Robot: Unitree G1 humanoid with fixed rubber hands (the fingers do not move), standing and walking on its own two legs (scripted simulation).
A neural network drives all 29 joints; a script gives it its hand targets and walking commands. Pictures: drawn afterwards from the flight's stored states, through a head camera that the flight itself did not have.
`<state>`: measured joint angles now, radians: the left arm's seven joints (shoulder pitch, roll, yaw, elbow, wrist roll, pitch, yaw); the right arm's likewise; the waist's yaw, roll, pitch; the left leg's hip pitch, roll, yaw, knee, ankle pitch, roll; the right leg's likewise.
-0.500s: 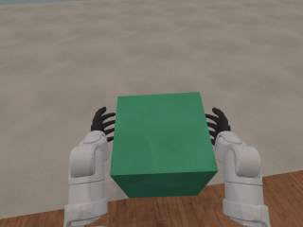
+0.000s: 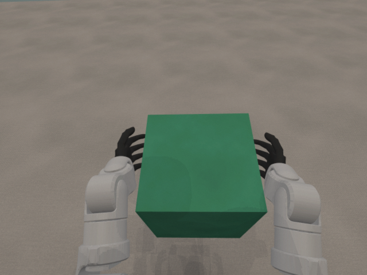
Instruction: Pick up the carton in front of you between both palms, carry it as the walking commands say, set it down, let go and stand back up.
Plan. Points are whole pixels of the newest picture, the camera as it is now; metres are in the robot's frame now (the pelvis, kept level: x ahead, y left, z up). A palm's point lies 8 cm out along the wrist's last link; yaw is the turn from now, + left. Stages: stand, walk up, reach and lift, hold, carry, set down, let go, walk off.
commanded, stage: carry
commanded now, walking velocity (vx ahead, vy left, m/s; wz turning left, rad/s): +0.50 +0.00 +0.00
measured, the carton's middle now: (197, 181) +0.33 +0.02 +0.05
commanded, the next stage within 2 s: none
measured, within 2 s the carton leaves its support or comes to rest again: neither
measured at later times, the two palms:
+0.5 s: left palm (158, 93) +0.63 +0.16 +0.09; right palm (255, 97) +0.62 -0.15 +0.09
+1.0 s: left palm (164, 55) +0.89 +0.18 +0.10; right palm (239, 58) +0.90 -0.12 +0.09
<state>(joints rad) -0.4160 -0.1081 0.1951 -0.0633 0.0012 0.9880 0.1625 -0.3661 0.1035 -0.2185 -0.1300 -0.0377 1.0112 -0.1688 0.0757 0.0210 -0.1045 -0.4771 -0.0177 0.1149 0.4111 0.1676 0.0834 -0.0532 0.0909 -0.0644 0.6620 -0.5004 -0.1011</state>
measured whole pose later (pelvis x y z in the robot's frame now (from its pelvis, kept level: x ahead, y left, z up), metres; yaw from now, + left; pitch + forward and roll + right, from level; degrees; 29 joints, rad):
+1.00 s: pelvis +0.61 +0.02 -0.01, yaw +2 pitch +5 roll +1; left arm -0.22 -0.15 0.16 -0.27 0.02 1.04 0.14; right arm -0.20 0.14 -0.16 -0.30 -0.03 1.06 -0.15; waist 0.01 -0.01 -0.11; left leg -0.57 0.05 0.14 0.53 -0.05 -0.01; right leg 0.02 0.01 -0.09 0.24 -0.35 -0.05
